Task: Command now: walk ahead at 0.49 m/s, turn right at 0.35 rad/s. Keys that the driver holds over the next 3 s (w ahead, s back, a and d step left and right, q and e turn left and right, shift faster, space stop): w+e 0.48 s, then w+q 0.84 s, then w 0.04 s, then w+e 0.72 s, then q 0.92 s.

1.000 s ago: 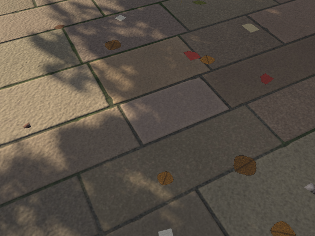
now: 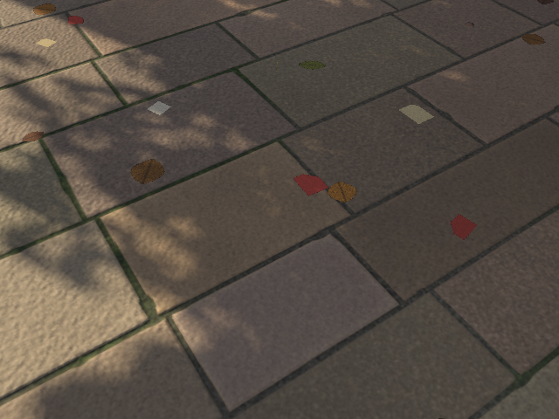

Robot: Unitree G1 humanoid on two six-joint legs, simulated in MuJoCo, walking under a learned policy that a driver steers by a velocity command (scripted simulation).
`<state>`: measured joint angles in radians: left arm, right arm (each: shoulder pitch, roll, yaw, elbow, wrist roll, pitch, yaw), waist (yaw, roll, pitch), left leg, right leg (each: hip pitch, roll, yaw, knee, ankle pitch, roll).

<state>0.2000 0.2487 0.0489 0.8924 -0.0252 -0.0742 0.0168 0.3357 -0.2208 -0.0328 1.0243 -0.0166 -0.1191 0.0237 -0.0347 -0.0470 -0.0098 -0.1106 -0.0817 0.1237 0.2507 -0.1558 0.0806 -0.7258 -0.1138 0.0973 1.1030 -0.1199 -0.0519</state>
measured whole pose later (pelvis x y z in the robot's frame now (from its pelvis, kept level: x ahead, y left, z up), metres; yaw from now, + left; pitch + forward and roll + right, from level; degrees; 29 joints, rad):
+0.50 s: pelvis +0.28 -0.09 +0.00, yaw -16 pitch +2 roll +0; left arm 0.29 0.24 0.07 0.78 -0.01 -0.07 -0.03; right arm 0.14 -0.29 -0.04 0.81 0.00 -0.12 0.00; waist 0.02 0.03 0.02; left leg -0.60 0.11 -0.07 1.13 -0.29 0.00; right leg -0.27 0.11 0.03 0.39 -0.15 -0.11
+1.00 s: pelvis +0.58 -0.09 -0.01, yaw -7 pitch +2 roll +0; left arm 0.23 0.27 0.04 0.75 0.01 -0.11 0.00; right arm 0.25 -0.28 -0.06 0.77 0.01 -0.08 0.04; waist -0.02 -0.02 0.03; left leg -0.34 -0.11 -0.02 0.45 -0.15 0.10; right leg -0.48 -0.02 0.05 1.16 -0.34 -0.02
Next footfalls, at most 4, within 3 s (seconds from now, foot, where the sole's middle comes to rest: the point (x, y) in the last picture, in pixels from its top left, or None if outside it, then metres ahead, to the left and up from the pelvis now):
0.30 right None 0.33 -0.17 -0.78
0.84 left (297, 359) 0.68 -0.04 -0.78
1.34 right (361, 273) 0.94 -0.24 -0.78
1.78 left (270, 228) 1.12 0.02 -0.78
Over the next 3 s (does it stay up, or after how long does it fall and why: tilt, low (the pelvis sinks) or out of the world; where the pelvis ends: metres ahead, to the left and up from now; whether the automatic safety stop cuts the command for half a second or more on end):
stays up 1.28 -0.13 0.00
